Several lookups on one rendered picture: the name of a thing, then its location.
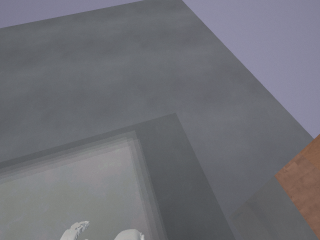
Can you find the left robot thigh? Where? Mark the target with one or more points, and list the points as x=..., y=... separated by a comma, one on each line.
x=130, y=234

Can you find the left robot hand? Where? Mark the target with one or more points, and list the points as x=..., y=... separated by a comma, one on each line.
x=75, y=230

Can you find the cupboard door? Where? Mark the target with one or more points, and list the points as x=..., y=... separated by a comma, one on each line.
x=312, y=152

